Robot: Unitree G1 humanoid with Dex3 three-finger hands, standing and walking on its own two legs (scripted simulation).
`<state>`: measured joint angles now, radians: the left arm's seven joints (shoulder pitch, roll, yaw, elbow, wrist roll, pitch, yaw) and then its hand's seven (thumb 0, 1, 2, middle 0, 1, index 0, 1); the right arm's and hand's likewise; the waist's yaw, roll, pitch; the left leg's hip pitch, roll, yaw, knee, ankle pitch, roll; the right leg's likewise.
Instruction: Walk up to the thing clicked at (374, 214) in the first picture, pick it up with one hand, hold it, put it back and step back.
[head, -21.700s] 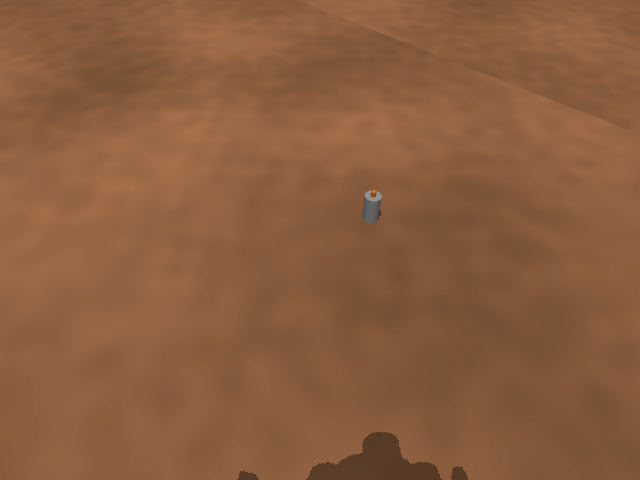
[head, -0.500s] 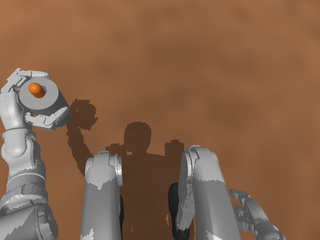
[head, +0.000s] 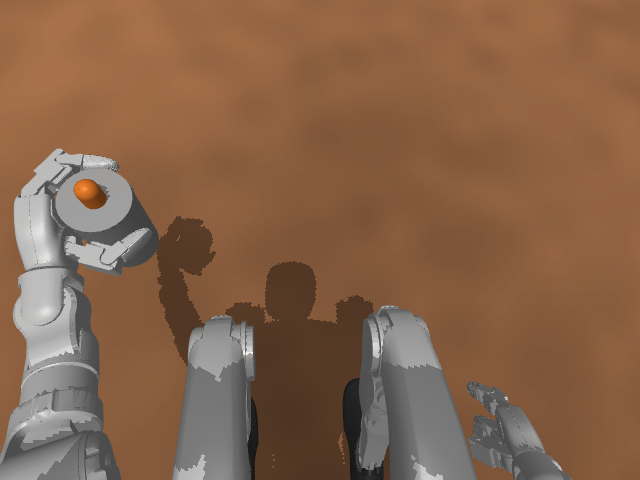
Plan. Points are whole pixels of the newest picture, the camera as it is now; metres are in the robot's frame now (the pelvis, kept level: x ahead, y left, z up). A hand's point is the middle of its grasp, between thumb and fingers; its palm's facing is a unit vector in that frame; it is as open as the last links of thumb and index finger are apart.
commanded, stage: lift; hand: left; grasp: from the side
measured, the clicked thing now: (110, 218) +0.42 +0.25 -0.02
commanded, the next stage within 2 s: hold in 1.76 s
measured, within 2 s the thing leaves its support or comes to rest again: neither
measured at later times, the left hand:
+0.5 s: hand (39, 150) +0.40 +0.22 +0.16, palm faces +0.19 -0.98 -0.04, open 10.2 cm
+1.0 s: hand out of the picture +0.40 +0.21 +0.29, palm faces +0.21 -0.98 -0.02, open 10.2 cm
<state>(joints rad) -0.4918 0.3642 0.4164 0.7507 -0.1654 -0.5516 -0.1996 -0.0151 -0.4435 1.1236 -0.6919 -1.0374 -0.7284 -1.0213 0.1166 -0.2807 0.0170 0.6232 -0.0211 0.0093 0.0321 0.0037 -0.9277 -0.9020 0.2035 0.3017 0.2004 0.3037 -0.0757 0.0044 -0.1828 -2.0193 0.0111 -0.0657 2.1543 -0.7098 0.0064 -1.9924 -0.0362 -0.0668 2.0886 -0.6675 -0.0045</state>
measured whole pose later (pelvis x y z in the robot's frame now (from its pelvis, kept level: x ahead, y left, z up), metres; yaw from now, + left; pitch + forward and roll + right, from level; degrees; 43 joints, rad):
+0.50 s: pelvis +0.02 +0.00 +0.13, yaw +1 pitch +28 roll -4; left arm -0.22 0.27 0.25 0.30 -0.18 -0.31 -0.06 -0.01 -0.44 1.13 -0.69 -1.03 -0.73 -1.02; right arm 0.13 -0.25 -0.01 0.58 0.04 0.00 -0.03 0.01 -0.91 -0.90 0.20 0.30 0.20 0.30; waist -0.03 0.02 -0.19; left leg -1.56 0.02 -0.05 1.73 -0.67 0.01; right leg -1.53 -0.02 -0.06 1.67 -0.63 0.00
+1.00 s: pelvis +0.06 +0.01 +0.25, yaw +2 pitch +18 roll -3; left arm -0.14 0.22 0.18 0.31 -0.16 -0.29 0.00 -0.01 -0.44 1.13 -0.69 -1.03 -0.73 -1.02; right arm 0.21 -0.23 0.00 0.61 0.02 -0.04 -0.03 0.01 -0.91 -0.90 0.20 0.30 0.20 0.30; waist -0.02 0.01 -0.12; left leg -1.01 0.03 -0.03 1.27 -0.57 0.01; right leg -0.99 -0.01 -0.05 1.21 -0.53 0.01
